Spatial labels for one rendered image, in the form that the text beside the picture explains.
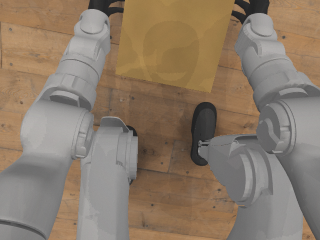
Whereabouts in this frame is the right robot forearm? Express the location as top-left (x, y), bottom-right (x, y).
top-left (234, 13), bottom-right (320, 112)

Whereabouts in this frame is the left robot hand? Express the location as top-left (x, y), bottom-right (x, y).
top-left (88, 0), bottom-right (125, 17)

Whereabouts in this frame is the robot thigh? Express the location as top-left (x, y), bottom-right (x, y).
top-left (76, 126), bottom-right (138, 240)
top-left (223, 142), bottom-right (303, 240)

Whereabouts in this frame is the left robot thigh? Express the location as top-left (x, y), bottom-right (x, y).
top-left (76, 126), bottom-right (138, 240)

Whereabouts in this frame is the right robot hand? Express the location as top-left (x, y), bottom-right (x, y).
top-left (231, 0), bottom-right (270, 25)

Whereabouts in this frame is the robot left upper arm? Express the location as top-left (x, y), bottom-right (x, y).
top-left (0, 99), bottom-right (94, 240)

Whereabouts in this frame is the carton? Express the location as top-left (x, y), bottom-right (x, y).
top-left (115, 0), bottom-right (235, 93)

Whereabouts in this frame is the left robot forearm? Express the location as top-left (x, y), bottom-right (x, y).
top-left (20, 9), bottom-right (111, 148)

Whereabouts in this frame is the robot right upper arm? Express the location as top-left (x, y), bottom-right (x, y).
top-left (256, 96), bottom-right (320, 240)

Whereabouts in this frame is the right robot thigh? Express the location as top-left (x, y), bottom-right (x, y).
top-left (223, 142), bottom-right (303, 240)

